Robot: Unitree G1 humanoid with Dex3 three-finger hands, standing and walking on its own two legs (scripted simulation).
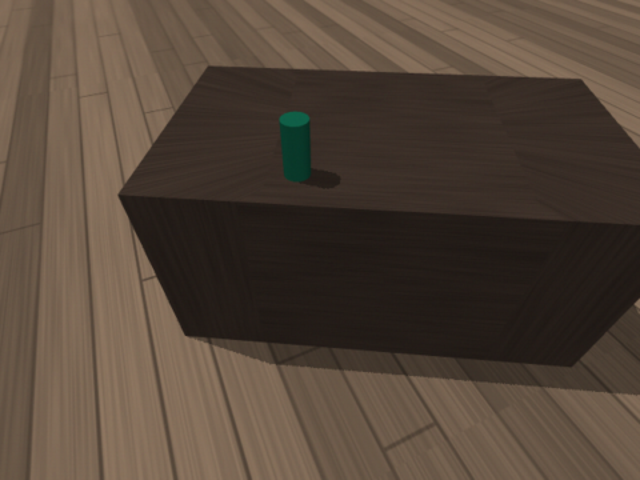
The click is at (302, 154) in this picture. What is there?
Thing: squat round
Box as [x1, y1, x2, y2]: [279, 112, 310, 181]
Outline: 288,112 283,114 279,119 284,175 289,180 300,181 306,179 310,174 309,118 306,114 301,112
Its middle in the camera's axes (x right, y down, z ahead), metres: -0.06 -0.22 +0.95
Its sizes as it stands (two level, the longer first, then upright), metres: 0.069 0.069 0.152
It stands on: a support 0.65 m high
